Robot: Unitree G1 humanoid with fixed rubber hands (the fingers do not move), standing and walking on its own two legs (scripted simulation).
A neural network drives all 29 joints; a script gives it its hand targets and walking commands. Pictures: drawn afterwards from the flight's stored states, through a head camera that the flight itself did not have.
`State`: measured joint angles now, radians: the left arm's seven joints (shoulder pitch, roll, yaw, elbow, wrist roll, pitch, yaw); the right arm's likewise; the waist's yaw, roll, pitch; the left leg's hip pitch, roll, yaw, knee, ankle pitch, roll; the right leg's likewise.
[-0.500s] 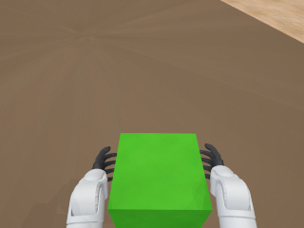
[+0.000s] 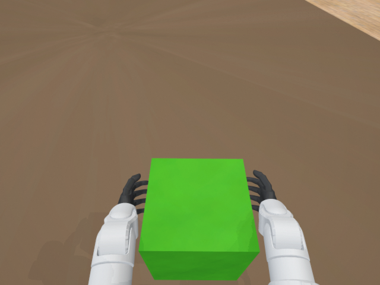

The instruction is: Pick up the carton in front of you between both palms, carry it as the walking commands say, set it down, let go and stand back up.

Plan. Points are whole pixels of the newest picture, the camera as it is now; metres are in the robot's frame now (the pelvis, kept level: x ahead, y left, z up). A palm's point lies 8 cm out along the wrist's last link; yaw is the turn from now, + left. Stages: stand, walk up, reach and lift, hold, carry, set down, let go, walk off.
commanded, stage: carry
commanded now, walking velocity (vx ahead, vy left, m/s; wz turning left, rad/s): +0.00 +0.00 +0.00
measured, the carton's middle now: (196, 222) +0.29 +0.00 -0.05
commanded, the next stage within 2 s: hold in 0.04 s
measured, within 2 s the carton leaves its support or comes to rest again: neither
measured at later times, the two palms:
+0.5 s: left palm (124, 230) +0.23 +0.14 +0.05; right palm (276, 222) +0.24 -0.16 +0.05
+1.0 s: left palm (130, 218) +0.25 +0.13 +0.05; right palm (282, 220) +0.24 -0.17 +0.06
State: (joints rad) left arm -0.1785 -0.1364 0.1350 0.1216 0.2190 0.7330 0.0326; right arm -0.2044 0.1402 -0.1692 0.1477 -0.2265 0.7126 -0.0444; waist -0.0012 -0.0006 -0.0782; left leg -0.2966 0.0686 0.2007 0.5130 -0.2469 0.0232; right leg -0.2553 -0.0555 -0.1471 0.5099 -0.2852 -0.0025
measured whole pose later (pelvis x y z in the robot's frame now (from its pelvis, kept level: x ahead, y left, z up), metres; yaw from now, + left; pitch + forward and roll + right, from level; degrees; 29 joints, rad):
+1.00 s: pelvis -0.04 +0.00 +0.00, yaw -2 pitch -10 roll +0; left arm -0.32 -0.17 0.28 0.35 0.32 0.73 -0.02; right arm -0.33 0.17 -0.32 0.37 -0.33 0.69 0.01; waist 0.00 -0.02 0.01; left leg -0.09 -0.03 -0.02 0.45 -0.19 0.02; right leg -0.07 0.02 0.06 0.46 -0.23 -0.01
